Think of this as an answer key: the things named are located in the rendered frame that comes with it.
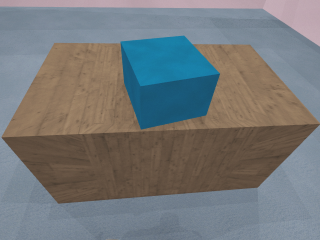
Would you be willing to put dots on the carton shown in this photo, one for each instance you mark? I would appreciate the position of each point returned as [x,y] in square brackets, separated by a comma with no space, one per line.
[167,79]

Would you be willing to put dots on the pedestal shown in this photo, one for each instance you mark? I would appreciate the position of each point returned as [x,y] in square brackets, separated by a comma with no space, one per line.
[77,132]

